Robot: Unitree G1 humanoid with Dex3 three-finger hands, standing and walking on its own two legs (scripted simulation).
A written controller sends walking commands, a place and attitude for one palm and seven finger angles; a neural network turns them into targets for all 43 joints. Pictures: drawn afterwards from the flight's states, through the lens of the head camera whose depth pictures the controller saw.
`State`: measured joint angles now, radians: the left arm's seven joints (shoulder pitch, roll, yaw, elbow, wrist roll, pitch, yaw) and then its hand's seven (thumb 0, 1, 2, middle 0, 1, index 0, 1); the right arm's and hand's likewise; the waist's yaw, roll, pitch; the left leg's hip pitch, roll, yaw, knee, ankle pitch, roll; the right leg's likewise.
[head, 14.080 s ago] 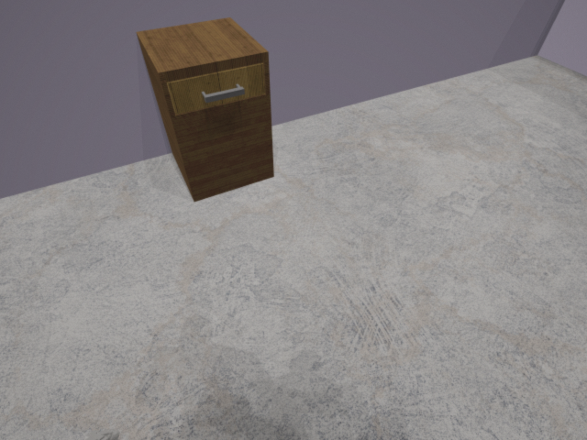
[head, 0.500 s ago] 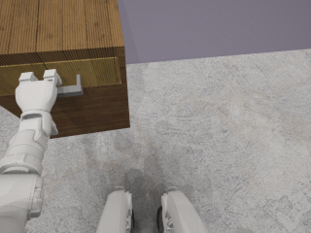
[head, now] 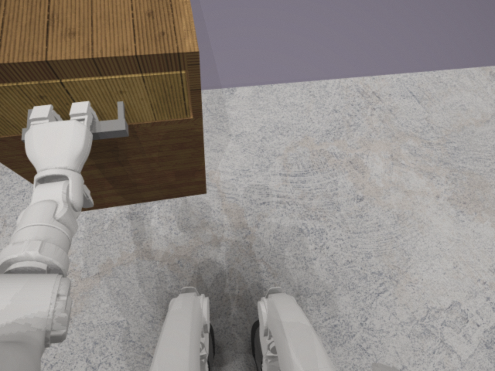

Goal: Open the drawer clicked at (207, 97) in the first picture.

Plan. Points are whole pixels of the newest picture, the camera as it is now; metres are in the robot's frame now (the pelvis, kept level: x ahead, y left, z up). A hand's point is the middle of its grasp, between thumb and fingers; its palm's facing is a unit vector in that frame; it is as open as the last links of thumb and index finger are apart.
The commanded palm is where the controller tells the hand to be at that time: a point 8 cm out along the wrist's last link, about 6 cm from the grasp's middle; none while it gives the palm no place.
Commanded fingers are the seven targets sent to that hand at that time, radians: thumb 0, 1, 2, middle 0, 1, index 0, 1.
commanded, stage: lower the fingers behind the handle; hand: left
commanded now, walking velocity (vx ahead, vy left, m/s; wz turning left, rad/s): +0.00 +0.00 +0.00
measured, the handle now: (77, 121) +0.52 +0.29 -0.05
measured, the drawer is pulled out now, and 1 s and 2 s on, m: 0.00 0.00 0.07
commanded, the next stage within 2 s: close the thumb around the handle in 0.46 s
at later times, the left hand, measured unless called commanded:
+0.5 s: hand (79, 159) +0.46 +0.29 -0.07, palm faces -0.05 -0.03 -1.00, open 13.8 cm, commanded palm +0.46 +0.26 -0.02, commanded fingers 0.00 -0.50 0.30 -0.30 -1.20 -0.30 -1.20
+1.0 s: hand (79, 157) +0.47 +0.29 -0.07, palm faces -0.05 -0.02 -1.00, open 8.6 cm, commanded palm +0.46 +0.25 -0.02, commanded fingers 0.00 0.79 0.85 -0.39 -1.34 -0.39 -1.34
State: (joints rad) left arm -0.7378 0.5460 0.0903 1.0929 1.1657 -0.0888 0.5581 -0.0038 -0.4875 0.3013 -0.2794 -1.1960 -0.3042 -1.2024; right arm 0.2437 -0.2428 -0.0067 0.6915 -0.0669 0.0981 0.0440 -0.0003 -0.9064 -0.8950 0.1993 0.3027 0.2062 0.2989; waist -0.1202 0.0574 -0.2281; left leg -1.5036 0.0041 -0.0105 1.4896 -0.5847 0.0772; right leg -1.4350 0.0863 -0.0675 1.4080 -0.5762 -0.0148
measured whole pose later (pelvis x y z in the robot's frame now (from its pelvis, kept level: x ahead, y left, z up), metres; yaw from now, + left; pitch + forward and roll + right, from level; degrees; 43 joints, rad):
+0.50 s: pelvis +0.00 -0.01 -0.01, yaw +0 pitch +35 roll -6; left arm -0.75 0.57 0.09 1.07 1.15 -0.09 0.52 0.00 -0.49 0.30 -0.29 -1.20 -0.32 -1.21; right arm 0.24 -0.25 0.00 0.69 -0.06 0.08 0.03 0.00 -0.91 -0.89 0.20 0.30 0.21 0.30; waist -0.12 0.06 -0.23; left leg -1.54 0.01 -0.01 1.52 -0.59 0.07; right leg -1.48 0.09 -0.07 1.44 -0.58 -0.02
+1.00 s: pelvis +0.00 -0.01 -0.01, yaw +0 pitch +35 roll -6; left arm -0.75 0.57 0.09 1.07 1.15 -0.09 0.52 0.00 0.26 0.63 -0.34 -1.29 -0.37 -1.29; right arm 0.23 -0.25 0.00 0.68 -0.06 0.08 0.03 0.00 -0.91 -0.90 0.20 0.30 0.21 0.30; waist -0.12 0.06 -0.22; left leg -1.55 0.01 -0.02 1.52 -0.59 0.07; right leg -1.48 0.09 -0.08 1.45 -0.59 -0.03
